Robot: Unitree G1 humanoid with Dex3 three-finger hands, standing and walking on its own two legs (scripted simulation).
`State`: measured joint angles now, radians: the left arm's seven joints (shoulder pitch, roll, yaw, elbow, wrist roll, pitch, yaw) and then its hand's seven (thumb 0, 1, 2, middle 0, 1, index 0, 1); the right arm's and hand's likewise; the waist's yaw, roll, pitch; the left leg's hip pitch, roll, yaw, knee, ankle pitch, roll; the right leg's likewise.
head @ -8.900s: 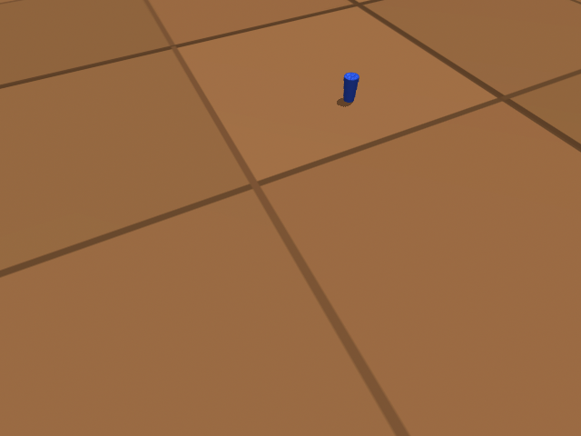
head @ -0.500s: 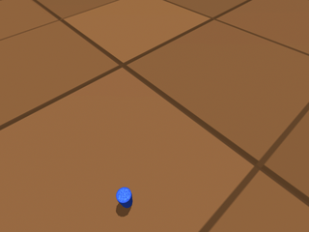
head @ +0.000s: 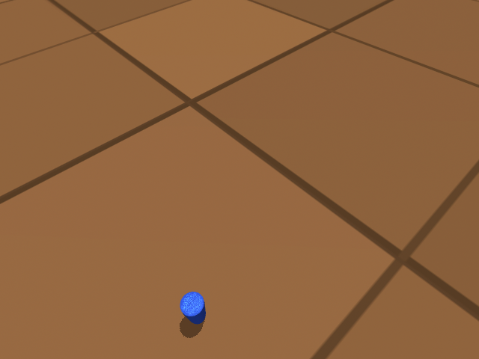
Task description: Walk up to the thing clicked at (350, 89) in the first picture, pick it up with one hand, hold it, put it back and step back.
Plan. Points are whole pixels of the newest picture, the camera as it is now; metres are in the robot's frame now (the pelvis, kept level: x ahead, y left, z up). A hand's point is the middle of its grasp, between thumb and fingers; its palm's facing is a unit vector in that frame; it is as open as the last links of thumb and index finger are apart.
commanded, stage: stand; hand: left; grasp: from the side
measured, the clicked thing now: (195, 310) +0.40 +0.22 -0.71
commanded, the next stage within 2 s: go down in 0.20 s
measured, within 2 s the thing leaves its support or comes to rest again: neither
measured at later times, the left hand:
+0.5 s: hand out of the picture +0.14 +0.25 -0.16, palm faces +0.04 -0.94 -0.33, open 10.0 cm
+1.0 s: hand out of the picture +0.13 +0.28 -0.19, palm faces +0.06 -0.94 -0.33, open 16.9 cm
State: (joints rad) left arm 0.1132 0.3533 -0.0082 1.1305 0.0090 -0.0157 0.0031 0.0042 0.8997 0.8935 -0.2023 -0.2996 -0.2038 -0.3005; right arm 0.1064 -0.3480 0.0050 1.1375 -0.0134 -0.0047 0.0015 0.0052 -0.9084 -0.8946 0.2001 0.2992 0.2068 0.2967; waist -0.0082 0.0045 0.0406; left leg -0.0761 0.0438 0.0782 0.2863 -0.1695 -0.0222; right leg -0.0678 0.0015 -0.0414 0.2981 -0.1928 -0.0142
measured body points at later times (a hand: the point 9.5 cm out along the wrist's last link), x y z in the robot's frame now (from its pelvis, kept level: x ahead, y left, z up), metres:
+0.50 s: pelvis -0.02 +0.00 -0.01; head +0.04 +0.00 +0.43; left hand +0.13 +0.30 -0.14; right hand +0.08 -0.27 -0.14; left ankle -0.01 +0.13 -0.75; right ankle -0.02 -0.11 -0.75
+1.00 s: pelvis -0.01 +0.02 -0.06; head +0.05 +0.03 +0.38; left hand +0.12 +0.32 -0.16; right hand +0.14 -0.24 -0.15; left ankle -0.01 +0.13 -0.75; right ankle -0.02 -0.11 -0.75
